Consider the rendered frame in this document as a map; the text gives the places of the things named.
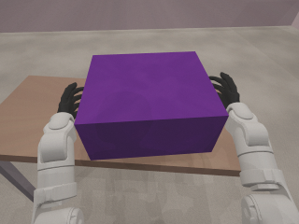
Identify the right robot forearm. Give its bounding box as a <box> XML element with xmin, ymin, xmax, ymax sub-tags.
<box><xmin>224</xmin><ymin>102</ymin><xmax>299</xmax><ymax>216</ymax></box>

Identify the table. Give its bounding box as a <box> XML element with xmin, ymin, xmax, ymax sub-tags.
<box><xmin>0</xmin><ymin>75</ymin><xmax>241</xmax><ymax>202</ymax></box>

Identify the robot right hand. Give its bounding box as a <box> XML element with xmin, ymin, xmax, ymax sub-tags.
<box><xmin>209</xmin><ymin>72</ymin><xmax>240</xmax><ymax>109</ymax></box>

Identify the left robot upper arm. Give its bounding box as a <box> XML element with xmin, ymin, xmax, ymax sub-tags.
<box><xmin>34</xmin><ymin>206</ymin><xmax>84</xmax><ymax>224</ymax></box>

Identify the carton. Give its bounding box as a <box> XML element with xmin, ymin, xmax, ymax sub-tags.
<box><xmin>74</xmin><ymin>51</ymin><xmax>229</xmax><ymax>161</ymax></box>

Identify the right robot upper arm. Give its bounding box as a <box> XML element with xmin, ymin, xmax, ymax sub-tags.
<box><xmin>241</xmin><ymin>194</ymin><xmax>299</xmax><ymax>224</ymax></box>

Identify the robot left hand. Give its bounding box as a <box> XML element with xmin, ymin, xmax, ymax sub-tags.
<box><xmin>57</xmin><ymin>82</ymin><xmax>84</xmax><ymax>119</ymax></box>

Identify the left robot forearm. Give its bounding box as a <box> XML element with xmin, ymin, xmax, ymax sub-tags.
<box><xmin>31</xmin><ymin>112</ymin><xmax>78</xmax><ymax>224</ymax></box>

